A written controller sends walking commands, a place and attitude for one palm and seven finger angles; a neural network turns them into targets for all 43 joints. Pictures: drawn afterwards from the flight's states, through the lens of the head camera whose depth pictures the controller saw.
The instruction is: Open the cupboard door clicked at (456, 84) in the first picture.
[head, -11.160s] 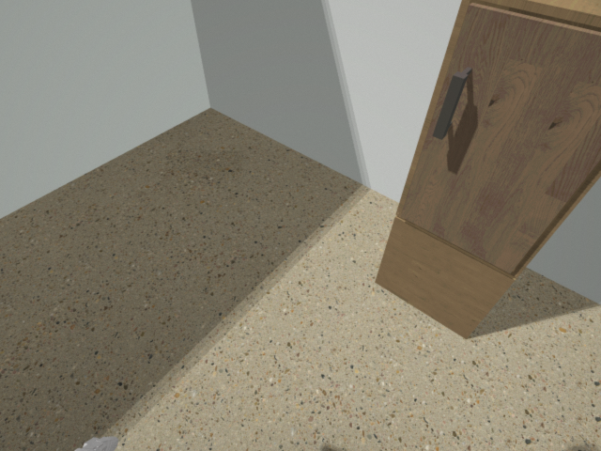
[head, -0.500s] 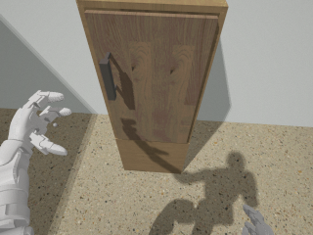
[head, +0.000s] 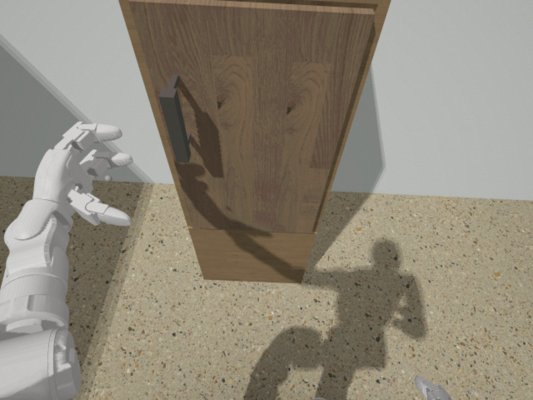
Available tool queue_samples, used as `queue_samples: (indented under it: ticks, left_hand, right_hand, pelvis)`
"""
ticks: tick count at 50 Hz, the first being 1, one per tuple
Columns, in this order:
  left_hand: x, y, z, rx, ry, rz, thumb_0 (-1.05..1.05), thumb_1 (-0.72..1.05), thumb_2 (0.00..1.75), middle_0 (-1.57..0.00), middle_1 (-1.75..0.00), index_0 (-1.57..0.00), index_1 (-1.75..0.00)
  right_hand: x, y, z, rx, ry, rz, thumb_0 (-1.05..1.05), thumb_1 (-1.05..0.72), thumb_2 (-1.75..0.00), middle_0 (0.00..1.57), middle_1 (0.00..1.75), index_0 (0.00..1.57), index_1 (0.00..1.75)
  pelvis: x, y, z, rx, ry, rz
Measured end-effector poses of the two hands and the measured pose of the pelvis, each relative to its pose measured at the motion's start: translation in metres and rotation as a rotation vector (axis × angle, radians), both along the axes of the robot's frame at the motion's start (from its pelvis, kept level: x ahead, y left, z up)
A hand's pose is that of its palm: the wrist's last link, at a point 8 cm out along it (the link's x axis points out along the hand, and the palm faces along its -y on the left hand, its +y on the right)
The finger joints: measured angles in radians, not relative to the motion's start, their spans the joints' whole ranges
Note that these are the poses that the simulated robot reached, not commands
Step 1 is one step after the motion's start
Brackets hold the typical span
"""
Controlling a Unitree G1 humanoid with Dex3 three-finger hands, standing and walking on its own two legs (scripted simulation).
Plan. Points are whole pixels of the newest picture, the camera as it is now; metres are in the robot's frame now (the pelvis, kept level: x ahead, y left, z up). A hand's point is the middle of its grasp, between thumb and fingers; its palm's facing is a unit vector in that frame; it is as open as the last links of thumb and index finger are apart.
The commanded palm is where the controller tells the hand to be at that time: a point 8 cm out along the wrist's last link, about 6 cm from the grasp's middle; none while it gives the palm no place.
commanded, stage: move the hooked fingers beside the handle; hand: left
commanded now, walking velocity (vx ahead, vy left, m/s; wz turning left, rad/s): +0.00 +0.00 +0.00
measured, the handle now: (179, 120) +0.55 +0.16 +0.09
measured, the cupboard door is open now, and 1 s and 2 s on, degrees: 0 0 0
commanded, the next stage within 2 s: slide the fingers in behind the handle in 1.48 s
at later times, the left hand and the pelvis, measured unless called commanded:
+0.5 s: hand (134, 143) +0.48 +0.22 +0.10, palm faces -0.04 -1.00 -0.01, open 14.0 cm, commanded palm +0.46 +0.27 +0.10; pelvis +0.00 +0.00 -0.01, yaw -1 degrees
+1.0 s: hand (138, 135) +0.51 +0.23 +0.09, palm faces -0.03 -1.00 +0.00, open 14.0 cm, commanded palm +0.48 +0.27 +0.09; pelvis +0.01 +0.00 -0.01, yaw -2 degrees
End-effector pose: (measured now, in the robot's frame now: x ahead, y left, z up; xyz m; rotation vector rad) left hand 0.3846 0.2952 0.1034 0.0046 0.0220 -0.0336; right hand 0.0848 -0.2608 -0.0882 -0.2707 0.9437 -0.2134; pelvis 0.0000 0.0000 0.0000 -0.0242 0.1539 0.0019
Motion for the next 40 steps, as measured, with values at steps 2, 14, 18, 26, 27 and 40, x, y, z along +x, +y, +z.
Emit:
queue_samples:
  ticks: [2, 14, 18, 26, 27, 40]
  left_hand:
    - [0.007, -0.003, 0.001, 0.004, -0.007, -0.003, -0.01, -0.5, 0.3, -0.3, -1.2, -0.3, -1.2]
    - [0.043, -0.012, 0.001, 0.005, -0.002, -0.001, -0.01, -0.5, 0.3, -0.3, -1.2, -0.3, -1.2]
    - [0.053, -0.014, 0.001, 0.011, -0.005, -0.001, -0.01, -0.5, 0.3, -0.3, -1.2, -0.3, -1.2]
    - [0.077, -0.02, 0.0, 0.006, 0.0, -0.007, -0.01, -0.5, 0.3, -0.3, -1.2, -0.3, -1.2]
    - [0.08, -0.021, 0.001, 0.007, -0.003, -0.007, -0.01, -0.5, 0.3, -0.3, -1.2, -0.3, -1.2]
    - [0.107, -0.021, 0.001, 0.012, -0.002, -0.004, -0.01, -0.5, 0.3, -0.3, -1.2, -0.3, -1.2]
  right_hand:
    - [-0.003, 0.0, -0.001, -0.001, 0.014, -0.004, 0.01, -0.91, -0.9, 0.2, 0.3, 0.2, 0.3]
    - [-0.036, -0.004, -0.01, 0.003, 0.132, -0.064, 0.01, -0.91, -0.9, 0.2, 0.3, 0.2, 0.3]
    - [-0.051, -0.006, -0.013, -0.003, 0.186, -0.085, 0.01, -0.91, -0.9, 0.2, 0.3, 0.2, 0.3]
    - [-0.076, -0.012, -0.015, -0.018, 0.275, -0.129, 0.01, -0.91, -0.9, 0.2, 0.3, 0.2, 0.3]
    - [-0.078, -0.012, -0.015, -0.019, 0.283, -0.136, 0.01, -0.91, -0.9, 0.2, 0.3, 0.2, 0.3]
    - [-0.098, -0.009, -0.013, -0.015, 0.363, -0.181, 0.01, -0.91, -0.9, 0.2, 0.3, 0.2, 0.3]
  pelvis:
    - [0.0, 0.001, -0.001, -0.001, 0.007, -0.001]
    - [0.001, 0.0, -0.004, -0.002, 0.045, -0.015]
    - [0.001, 0.0, -0.006, -0.004, 0.06, -0.014]
    - [0.002, -0.002, -0.009, -0.007, 0.095, -0.018]
    - [0.002, -0.002, -0.009, -0.007, 0.099, -0.02]
    - [0.008, -0.002, -0.011, -0.012, 0.141, -0.035]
